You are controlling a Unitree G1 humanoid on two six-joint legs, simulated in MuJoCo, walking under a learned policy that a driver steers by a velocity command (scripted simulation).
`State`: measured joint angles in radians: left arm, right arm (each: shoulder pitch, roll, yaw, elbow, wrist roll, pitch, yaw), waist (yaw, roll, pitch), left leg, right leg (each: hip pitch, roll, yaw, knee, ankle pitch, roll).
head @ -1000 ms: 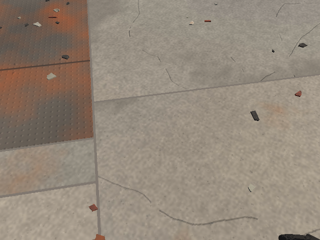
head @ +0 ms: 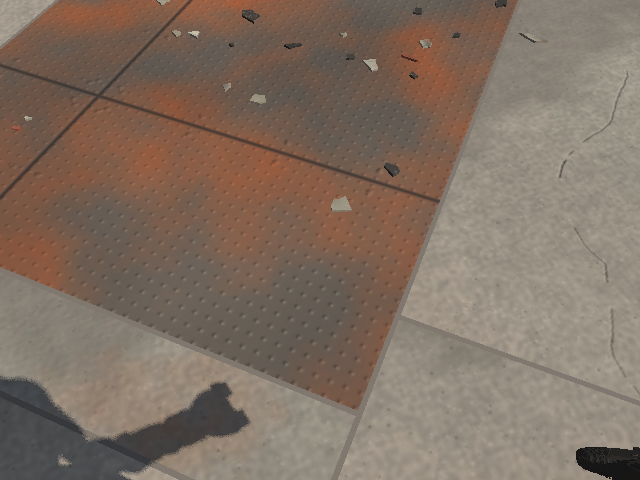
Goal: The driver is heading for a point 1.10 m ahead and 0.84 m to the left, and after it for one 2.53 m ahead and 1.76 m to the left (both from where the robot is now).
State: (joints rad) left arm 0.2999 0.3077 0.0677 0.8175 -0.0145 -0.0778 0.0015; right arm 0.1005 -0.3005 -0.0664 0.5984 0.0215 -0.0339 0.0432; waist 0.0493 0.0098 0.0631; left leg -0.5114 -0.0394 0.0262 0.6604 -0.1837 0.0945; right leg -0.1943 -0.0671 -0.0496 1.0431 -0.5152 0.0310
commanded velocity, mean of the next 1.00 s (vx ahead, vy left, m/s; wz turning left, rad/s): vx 0.50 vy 0.00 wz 0.60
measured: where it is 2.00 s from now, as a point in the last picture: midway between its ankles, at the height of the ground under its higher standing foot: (155, 280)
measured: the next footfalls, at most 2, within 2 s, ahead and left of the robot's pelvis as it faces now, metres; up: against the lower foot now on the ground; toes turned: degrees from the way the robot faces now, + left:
right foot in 0.42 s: +0.43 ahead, -0.10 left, +0.00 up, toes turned +18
left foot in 0.94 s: +0.57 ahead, +0.26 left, +0.00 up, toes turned +35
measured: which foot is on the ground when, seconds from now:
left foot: down 0.00-0.44, up 0.46-0.92, down 0.94-1.00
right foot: up 0.00-0.40, down 0.42-0.96, up 0.98-1.00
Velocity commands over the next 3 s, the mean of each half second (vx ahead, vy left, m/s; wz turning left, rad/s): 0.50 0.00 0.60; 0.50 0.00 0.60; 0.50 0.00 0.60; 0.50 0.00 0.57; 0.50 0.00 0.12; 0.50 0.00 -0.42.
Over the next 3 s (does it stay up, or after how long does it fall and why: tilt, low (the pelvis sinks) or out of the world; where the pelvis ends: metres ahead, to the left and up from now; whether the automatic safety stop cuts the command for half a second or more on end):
stays up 1.06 1.06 0.01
